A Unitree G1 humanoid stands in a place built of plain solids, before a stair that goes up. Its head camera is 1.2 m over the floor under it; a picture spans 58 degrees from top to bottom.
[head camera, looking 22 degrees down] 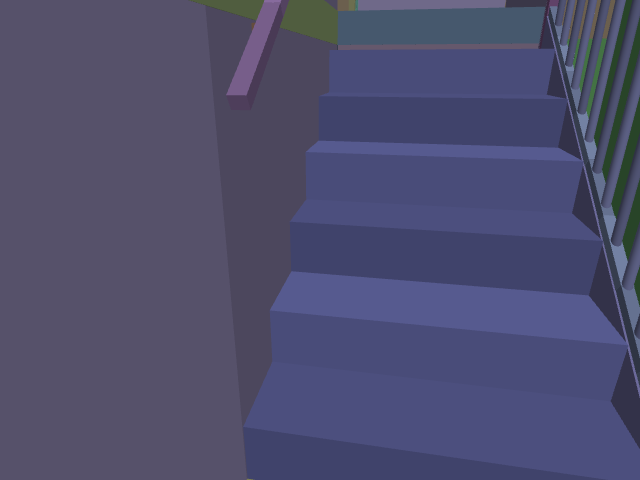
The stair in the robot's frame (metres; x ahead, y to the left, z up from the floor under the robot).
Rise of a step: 0.21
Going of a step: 0.31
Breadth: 1.11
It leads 10 degrees to the right of straight ahead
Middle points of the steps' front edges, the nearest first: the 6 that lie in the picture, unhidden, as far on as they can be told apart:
0.88 -0.32 0.21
1.18 -0.38 0.43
1.48 -0.43 0.64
1.79 -0.49 0.85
2.09 -0.54 1.06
2.39 -0.60 1.28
